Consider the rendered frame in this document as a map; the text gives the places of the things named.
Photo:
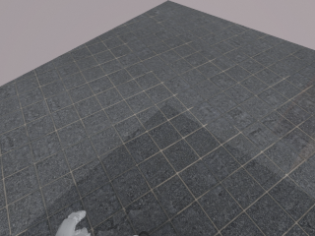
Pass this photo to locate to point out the robot left hand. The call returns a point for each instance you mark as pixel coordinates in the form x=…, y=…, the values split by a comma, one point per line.
x=68, y=225

